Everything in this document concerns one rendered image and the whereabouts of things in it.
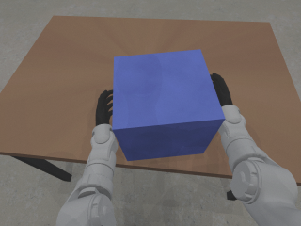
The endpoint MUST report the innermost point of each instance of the right robot upper arm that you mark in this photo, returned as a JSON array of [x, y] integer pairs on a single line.
[[268, 192]]

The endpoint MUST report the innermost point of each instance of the left robot upper arm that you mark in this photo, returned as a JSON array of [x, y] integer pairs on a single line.
[[92, 210]]

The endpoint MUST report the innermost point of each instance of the table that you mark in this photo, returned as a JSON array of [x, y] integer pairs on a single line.
[[48, 106]]

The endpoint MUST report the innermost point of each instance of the carton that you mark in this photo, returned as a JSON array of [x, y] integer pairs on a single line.
[[164, 105]]

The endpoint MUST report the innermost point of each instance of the left robot forearm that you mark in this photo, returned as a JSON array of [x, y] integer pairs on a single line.
[[100, 167]]

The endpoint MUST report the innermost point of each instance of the right robot hand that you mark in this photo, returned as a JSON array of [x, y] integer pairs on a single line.
[[221, 89]]

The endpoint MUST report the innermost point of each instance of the right robot forearm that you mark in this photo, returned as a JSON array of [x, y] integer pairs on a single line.
[[237, 143]]

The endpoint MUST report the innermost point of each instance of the left robot hand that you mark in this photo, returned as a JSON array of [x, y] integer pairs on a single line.
[[103, 114]]

